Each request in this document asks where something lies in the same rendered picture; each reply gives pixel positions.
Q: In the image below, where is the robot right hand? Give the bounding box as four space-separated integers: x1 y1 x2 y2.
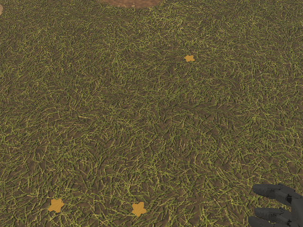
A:
248 183 303 227

